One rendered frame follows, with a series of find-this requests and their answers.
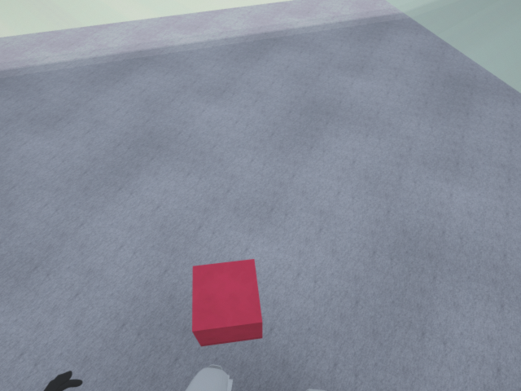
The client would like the carton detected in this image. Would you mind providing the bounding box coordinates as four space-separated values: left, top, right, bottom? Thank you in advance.
192 259 262 346

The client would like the left robot thigh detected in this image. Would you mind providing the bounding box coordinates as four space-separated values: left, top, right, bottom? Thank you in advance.
186 367 233 391

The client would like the left robot hand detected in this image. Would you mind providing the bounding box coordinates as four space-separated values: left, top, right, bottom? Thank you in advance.
44 371 82 391

